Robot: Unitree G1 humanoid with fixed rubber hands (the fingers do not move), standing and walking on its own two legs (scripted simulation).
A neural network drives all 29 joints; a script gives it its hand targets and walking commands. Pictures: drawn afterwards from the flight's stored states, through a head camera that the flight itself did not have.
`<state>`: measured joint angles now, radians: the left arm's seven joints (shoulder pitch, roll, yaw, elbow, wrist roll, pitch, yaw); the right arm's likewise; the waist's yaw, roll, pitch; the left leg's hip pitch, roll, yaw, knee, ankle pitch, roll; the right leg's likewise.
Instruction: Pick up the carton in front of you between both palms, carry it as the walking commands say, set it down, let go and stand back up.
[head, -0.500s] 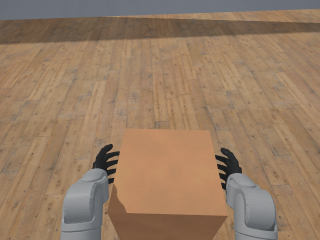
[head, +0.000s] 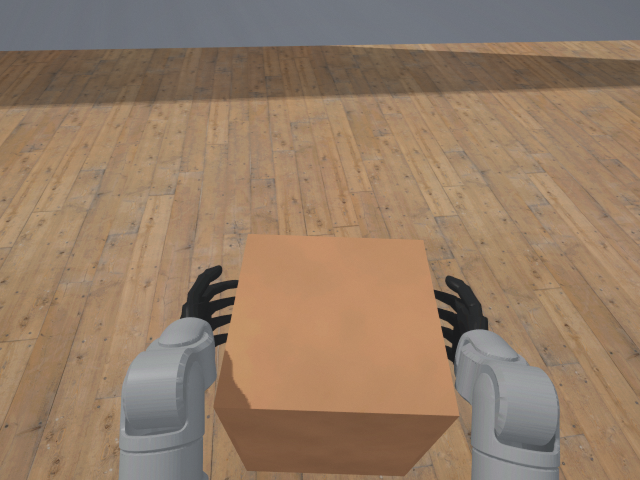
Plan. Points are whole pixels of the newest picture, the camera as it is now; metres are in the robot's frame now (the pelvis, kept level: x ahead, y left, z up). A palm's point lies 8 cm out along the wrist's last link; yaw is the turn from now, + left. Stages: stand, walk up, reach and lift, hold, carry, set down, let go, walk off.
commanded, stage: carry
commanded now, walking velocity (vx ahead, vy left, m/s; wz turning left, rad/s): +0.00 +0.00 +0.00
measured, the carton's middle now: (330, 361) +0.28 +0.00 +0.02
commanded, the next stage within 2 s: hold in 1.80 s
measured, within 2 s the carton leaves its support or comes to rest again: neither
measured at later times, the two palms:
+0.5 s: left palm (224, 315) +0.32 +0.14 +0.05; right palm (460, 326) +0.31 -0.16 +0.05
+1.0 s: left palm (221, 330) +0.30 +0.14 +0.04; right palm (457, 339) +0.30 -0.16 +0.04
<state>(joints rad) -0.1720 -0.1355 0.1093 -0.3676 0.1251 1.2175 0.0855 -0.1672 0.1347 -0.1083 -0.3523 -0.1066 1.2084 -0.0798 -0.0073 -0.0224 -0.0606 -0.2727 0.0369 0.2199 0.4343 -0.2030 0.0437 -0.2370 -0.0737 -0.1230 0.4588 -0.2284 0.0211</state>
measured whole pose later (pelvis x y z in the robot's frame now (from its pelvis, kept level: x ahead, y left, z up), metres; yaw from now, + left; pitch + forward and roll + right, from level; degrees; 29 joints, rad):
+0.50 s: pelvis +0.05 -0.01 -0.01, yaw +0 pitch +3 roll +0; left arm -0.13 -0.13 0.11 -0.12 0.17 1.01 0.05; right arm -0.13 0.13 -0.10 -0.12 -0.17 1.02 -0.05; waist 0.00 0.00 -0.12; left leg -0.28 0.07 0.18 0.56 -0.34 0.00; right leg -0.22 -0.06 -0.15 0.54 -0.38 0.01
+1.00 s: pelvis +0.01 -0.01 +0.00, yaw +0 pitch +2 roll +0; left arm -0.24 -0.15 0.20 0.20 0.25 0.70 0.02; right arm -0.24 0.15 -0.19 0.20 -0.25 0.71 -0.02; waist 0.00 0.00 -0.10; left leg -0.29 0.07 0.18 0.51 -0.25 0.01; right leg -0.24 -0.06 -0.16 0.51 -0.30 0.00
